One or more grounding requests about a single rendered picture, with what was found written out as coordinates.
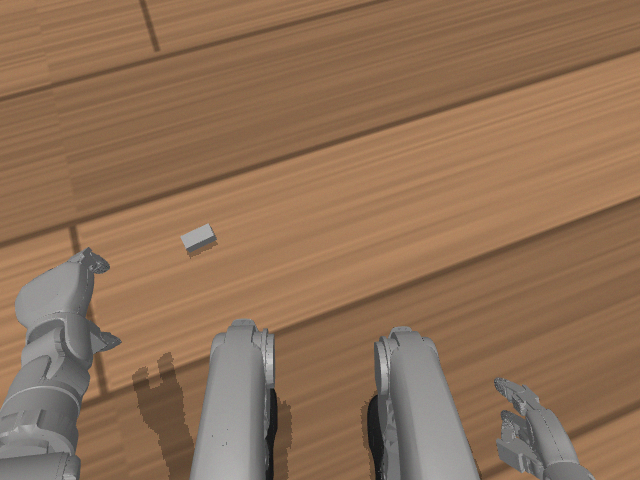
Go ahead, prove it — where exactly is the small box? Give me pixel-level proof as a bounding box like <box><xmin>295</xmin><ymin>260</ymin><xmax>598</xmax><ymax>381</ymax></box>
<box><xmin>180</xmin><ymin>224</ymin><xmax>217</xmax><ymax>252</ymax></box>

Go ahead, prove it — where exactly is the left robot hand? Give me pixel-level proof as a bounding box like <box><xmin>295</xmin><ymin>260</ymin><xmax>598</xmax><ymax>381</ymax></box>
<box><xmin>15</xmin><ymin>247</ymin><xmax>122</xmax><ymax>355</ymax></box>

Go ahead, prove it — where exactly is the right robot hand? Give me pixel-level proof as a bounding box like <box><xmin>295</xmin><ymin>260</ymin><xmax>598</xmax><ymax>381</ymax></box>
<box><xmin>494</xmin><ymin>377</ymin><xmax>580</xmax><ymax>480</ymax></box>

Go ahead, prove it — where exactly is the left robot arm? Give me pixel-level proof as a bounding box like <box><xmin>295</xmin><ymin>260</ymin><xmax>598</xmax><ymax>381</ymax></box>
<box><xmin>0</xmin><ymin>313</ymin><xmax>93</xmax><ymax>480</ymax></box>

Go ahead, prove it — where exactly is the right robot arm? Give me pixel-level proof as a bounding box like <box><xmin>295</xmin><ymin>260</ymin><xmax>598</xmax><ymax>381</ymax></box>
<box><xmin>543</xmin><ymin>462</ymin><xmax>596</xmax><ymax>480</ymax></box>

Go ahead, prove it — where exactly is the right robot foot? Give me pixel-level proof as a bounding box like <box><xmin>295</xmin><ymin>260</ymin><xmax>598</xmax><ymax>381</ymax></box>
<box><xmin>367</xmin><ymin>395</ymin><xmax>384</xmax><ymax>480</ymax></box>

